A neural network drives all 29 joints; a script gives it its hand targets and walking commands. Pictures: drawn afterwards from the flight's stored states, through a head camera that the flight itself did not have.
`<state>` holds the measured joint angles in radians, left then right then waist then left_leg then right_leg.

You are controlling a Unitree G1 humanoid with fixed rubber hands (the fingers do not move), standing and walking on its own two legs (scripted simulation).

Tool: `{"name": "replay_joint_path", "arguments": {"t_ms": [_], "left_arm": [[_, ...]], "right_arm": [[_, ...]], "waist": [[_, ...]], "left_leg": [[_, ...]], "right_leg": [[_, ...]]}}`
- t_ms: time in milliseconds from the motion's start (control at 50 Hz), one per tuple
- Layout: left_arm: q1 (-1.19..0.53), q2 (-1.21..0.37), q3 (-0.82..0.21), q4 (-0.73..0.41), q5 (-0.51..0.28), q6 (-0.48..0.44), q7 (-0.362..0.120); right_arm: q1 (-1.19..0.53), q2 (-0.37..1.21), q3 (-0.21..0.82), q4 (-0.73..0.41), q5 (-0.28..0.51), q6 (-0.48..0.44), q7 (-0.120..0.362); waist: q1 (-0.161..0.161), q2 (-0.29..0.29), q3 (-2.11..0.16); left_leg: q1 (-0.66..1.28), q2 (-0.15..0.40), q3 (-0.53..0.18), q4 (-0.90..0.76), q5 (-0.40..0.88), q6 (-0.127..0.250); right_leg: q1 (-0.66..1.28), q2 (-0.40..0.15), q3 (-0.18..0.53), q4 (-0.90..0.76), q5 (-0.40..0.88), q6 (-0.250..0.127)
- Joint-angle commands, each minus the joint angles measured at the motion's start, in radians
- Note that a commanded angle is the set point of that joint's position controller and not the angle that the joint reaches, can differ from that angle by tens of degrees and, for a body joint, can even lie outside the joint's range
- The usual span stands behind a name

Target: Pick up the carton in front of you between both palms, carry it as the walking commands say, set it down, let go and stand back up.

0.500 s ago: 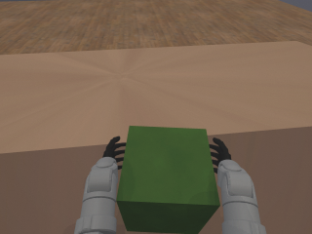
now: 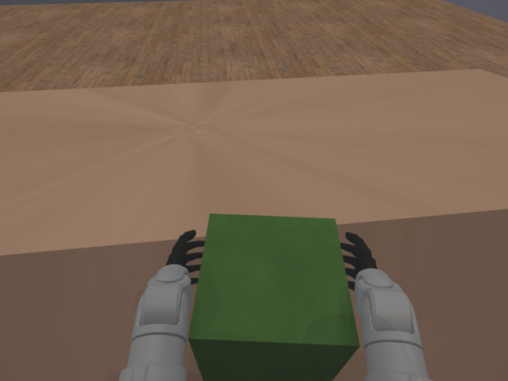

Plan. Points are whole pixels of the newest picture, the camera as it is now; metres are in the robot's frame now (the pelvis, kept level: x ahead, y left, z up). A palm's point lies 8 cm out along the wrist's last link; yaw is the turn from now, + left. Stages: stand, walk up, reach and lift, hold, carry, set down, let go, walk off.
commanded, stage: hold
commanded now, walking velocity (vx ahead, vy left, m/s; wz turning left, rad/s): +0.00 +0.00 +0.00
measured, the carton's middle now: (268, 306) +0.27 +0.00 -0.03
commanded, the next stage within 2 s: carry in 0.04 s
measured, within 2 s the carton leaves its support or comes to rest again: neither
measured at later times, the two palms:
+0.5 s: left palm (178, 222) +0.35 +0.16 +0.09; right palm (354, 218) +0.37 -0.14 +0.09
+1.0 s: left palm (214, 154) +0.58 +0.13 +0.07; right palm (341, 146) +0.62 -0.17 +0.07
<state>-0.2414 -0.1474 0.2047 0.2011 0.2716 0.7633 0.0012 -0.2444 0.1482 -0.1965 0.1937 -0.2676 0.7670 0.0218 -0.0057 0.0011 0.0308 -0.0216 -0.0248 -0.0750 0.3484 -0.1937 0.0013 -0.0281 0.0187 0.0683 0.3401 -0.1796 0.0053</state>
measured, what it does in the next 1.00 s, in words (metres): walks ahead: left foot, then right foot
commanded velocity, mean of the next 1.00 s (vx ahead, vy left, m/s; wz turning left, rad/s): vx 0.50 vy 0.00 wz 0.00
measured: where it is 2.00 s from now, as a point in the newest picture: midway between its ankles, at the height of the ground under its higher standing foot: (262, 241)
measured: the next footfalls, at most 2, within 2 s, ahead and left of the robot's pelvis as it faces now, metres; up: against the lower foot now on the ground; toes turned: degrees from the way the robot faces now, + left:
left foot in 0.48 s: +0.17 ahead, +0.10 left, +0.00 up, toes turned +10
right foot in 0.80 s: +0.41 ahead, -0.13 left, +0.00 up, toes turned -11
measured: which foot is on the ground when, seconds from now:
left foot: down 0.00-0.28, up 0.30-0.46, down 0.48-0.82, up 0.84-1.00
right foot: down 0.00-0.50, up 0.52-0.78, down 0.80-1.00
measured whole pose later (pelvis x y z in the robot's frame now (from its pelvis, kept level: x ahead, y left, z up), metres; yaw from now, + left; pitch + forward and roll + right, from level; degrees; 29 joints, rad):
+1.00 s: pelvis +0.38 -0.05 +0.00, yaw +4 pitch +5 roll +1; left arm 0.11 -0.14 0.06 -0.48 -0.01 1.10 0.18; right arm 0.09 0.14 -0.04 -0.48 0.02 1.11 -0.16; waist 0.06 -0.01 -0.15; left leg -0.54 0.09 0.10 1.02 -0.30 0.00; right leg -0.25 -0.04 -0.26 0.38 -0.22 -0.06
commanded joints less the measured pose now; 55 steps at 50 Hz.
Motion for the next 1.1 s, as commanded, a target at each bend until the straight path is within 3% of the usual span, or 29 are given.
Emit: {"name": "replay_joint_path", "arguments": {"t_ms": [0,20,60,80,140,180,200,240,260,320,360,400,420,440,460,480,500,540,600,660,720,740,760,780,800,840,880,980,1080], "left_arm": [[-0.451,-0.884,-0.529,-0.079,-0.258,-0.032,-0.222],[-0.499,-0.902,-0.563,-0.089,-0.281,-0.024,-0.224],[-0.533,-0.922,-0.614,-0.143,-0.314,-0.011,-0.221],[-0.534,-0.936,-0.642,-0.192,-0.337,-0.001,-0.218],[-0.531,-0.933,-0.713,-0.287,-0.382,0.046,-0.203],[-0.454,-0.913,-0.751,-0.319,-0.411,0.084,-0.19],[-0.439,-0.903,-0.765,-0.344,-0.42,0.105,-0.184],[-0.4,-0.863,-0.77,-0.394,-0.422,0.147,-0.163],[-0.401,-0.86,-0.765,-0.424,-0.419,0.17,-0.149],[-0.336,-0.845,-0.773,-0.545,-0.427,0.237,-0.092],[-0.289,-0.817,-0.777,-0.623,-0.443,0.276,-0.055],[-0.205,-0.779,-0.775,-0.683,-0.451,0.314,-0.019],[-0.161,-0.759,-0.765,-0.703,-0.446,0.332,0.001],[-0.151,-0.743,-0.755,-0.727,-0.445,0.351,0.019],[-0.155,-0.725,-0.747,-0.759,-0.448,0.37,0.036],[-0.148,-0.715,-0.733,-0.774,-0.457,0.383,0.051],[-0.145,-0.72,-0.725,-0.802,-0.468,0.389,0.061],[-0.143,-0.716,-0.7,-0.803,-0.465,0.386,0.085],[-0.076,-0.689,-0.633,-0.769,-0.428,0.366,0.136],[-0.011,-0.633,-0.586,-0.76,-0.384,0.346,0.185],[0.061,-0.586,-0.563,-0.734,-0.37,0.34,0.206],[0.055,-0.578,-0.562,-0.73,-0.371,0.341,0.208],[0.058,-0.562,-0.566,-0.73,-0.374,0.341,0.209],[0.041,-0.552,-0.58,-0.737,-0.387,0.341,0.209],[0.019,-0.568,-0.59,-0.757,-0.41,0.34,0.204],[-0.029,-0.64,-0.633,-0.817,-0.448,0.332,0.181],[-0.072,-0.69,-0.705,-0.845,-0.471,0.324,0.15],[-0.073,-0.678,-0.787,-0.873,-0.505,0.315,0.079],[0.046,-0.578,-0.726,-0.833,-0.462,0.343,0.09]], "right_arm": [[-0.419,0.894,0.518,-0.057,0.243,-0.032,0.197],[-0.469,0.904,0.553,-0.058,0.265,-0.026,0.198],[-0.491,0.925,0.6,-0.114,0.31,-0.012,0.196],[-0.484,0.935,0.629,-0.146,0.327,-0.005,0.192],[-0.484,0.935,0.696,-0.249,0.358,0.034,0.171],[-0.412,0.905,0.729,-0.303,0.37,0.076,0.148],[-0.381,0.894,0.743,-0.326,0.368,0.098,0.134],[-0.389,0.879,0.769,-0.416,0.376,0.147,0.11],[-0.426,0.883,0.78,-0.459,0.392,0.173,0.103],[-0.354,0.856,0.784,-0.522,0.431,0.236,0.073],[-0.236,0.835,0.764,-0.554,0.43,0.269,0.038],[-0.146,0.806,0.751,-0.616,0.43,0.304,-0.006],[-0.112,0.791,0.744,-0.645,0.429,0.322,-0.03],[-0.081,0.761,0.724,-0.665,0.416,0.336,-0.055],[-0.047,0.728,0.696,-0.673,0.397,0.348,-0.081],[-0.051,0.731,0.682,-0.71,0.4,0.359,-0.103],[-0.062,0.748,0.677,-0.755,0.412,0.363,-0.123],[-0.132,0.754,0.682,-0.808,0.421,0.366,-0.153],[-0.139,0.706,0.683,-0.825,0.435,0.36,-0.183],[-0.074,0.639,0.662,-0.805,0.435,0.348,-0.203],[-0.03,0.594,0.658,-0.793,0.431,0.345,-0.222],[-0.016,0.581,0.657,-0.788,0.426,0.347,-0.227],[-0.032,0.572,0.654,-0.793,0.423,0.35,-0.229],[-0.04,0.575,0.655,-0.792,0.428,0.354,-0.228],[-0.041,0.581,0.662,-0.787,0.441,0.355,-0.226],[-0.022,0.652,0.674,-0.78,0.455,0.344,-0.206],[0.022,0.695,0.66,-0.742,0.42,0.328,-0.186],[0.041,0.704,0.683,-0.779,0.365,0.299,-0.156],[0.066,0.62,0.705,-0.815,0.376,0.33,-0.165]], "waist": [[0.003,0.003,-0.231],[0.004,0.02,-0.265],[0.004,0.04,-0.21],[0.0,0.073,-0.198],[0.003,0.164,-0.251],[0.001,0.087,-0.328],[0.003,0.022,-0.352],[0.038,-0.271,-0.274],[0.037,-0.271,-0.189],[0.031,-0.085,-0.202],[0.022,-0.11,-0.268],[0.017,-0.102,-0.325],[0.009,-0.069,-0.36],[-0.015,0.072,-0.374],[-0.028,0.315,-0.351],[-0.028,0.245,-0.317],[-0.033,0.152,-0.292],[-0.029,0.044,-0.273],[-0.021,0.081,-0.269],[-0.011,0.141,-0.249],[0.012,0.073,-0.282],[0.021,0.022,-0.321],[0.046,-0.118,-0.343],[0.046,-0.324,-0.356],[0.04,-0.24,-0.32],[0.036,-0.057,-0.322],[0.027,-0.019,-0.322],[0.023,-0.08,-0.248],[0.028,-0.142,-0.173]], "left_leg": [[0.011,-0.063,-0.012,-0.042,0.226,-0.007],[-0.105,0.124,0.0,0.023,0.043,0.013],[-0.198,0.106,-0.074,-0.042,-0.537,0.036],[-0.228,0.126,-0.108,-0.075,-0.614,0.042],[-0.201,0.205,-0.189,-0.116,-0.476,0.077],[-0.179,0.172,-0.121,-0.023,-0.347,0.079],[-0.272,0.132,-0.06,0.037,-0.348,0.06],[-0.604,0.008,0.122,0.348,-0.324,-0.002],[-0.683,0.055,0.123,0.404,-0.301,-0.004],[-0.62,0.077,0.15,0.3,-0.262,0.009],[-0.484,0.032,0.228,0.175,-0.13,0.009],[-0.205,0.002,0.283,0.047,-0.027,0.006],[-0.011,0.036,0.241,0.042,-0.027,0.024],[0.156,0.175,0.025,-0.021,-0.173,0.085],[0.276,0.395,-0.334,-0.115,-0.224,0.175],[0.265,0.474,-0.424,-0.127,-0.102,0.239],[0.214,0.471,-0.396,-0.12,-0.039,0.259],[0.134,0.424,-0.282,-0.159,-0.065,0.228],[0.018,0.342,-0.054,-0.198,-0.124,0.164],[-0.105,0.283,0.084,-0.188,-0.091,0.112],[-0.226,0.219,0.21,0.009,-0.004,0.061],[-0.311,0.188,0.267,0.161,0.048,0.028],[-0.48,0.123,0.292,0.419,-0.022,-0.011],[-0.674,0.041,0.261,0.664,-0.266,-0.029],[-0.752,0.084,0.149,0.799,-0.319,-0.005],[-0.753,0.148,0.098,0.852,-0.245,0.014],[-0.695,0.177,0.086,0.749,-0.129,0.011],[-0.652,0.149,0.179,0.447,0.045,-0.003],[-0.607,0.105,0.271,0.245,0.135,-0.001]], "right_leg": [[0.07,0.067,0.014,-0.026,0.222,-0.002],[-0.034,-0.114,-0.029,0.058,0.023,-0.01],[-0.179,-0.065,-0.011,0.056,-0.478,-0.023],[-0.227,-0.06,-0.016,0.077,-0.51,-0.017],[-0.247,-0.017,-0.135,0.217,-0.235,-0.007],[-0.167,-0.032,-0.13,0.104,-0.139,-0.018],[-0.05,-0.062,-0.08,0.055,-0.181,-0.034],[0.088,-0.303,0.307,-0.149,-0.506,-0.14],[0.041,-0.389,0.393,-0.188,-0.45,-0.195],[0.001,-0.351,0.27,-0.141,-0.167,-0.198],[-0.009,-0.279,0.096,-0.064,-0.041,-0.148],[-0.147,-0.213,-0.046,0.042,-0.121,-0.101],[-0.281,-0.188,-0.099,0.133,-0.143,-0.076],[-0.473,-0.134,-0.173,0.328,-0.153,-0.037],[-0.727,-0.055,-0.241,0.549,-0.305,0.01],[-0.811,-0.08,-0.145,0.667,-0.374,-0.009],[-0.826,-0.109,-0.114,0.683,-0.357,-0.027],[-0.825,-0.137,-0.108,0.645,-0.314,-0.026],[-0.654,-0.121,-0.176,0.404,-0.178,-0.007],[-0.444,-0.071,-0.258,0.21,-0.003,-0.001],[-0.144,-0.031,-0.352,0.127,0.031,-0.001],[0.01,-0.063,-0.302,0.123,-0.03,-0.023],[0.136,-0.227,-0.02,0.027,-0.237,-0.087],[0.22,-0.432,0.361,-0.133,-0.32,-0.18],[0.21,-0.481,0.431,-0.166,-0.196,-0.225],[0.139,-0.442,0.293,-0.12,-0.005,-0.197],[0.053,-0.407,0.182,-0.175,-0.086,-0.162],[0.016,-0.319,-0.065,-0.231,-0.006,-0.13],[0.049,-0.27,-0.212,-0.192,0.199,-0.11]]}}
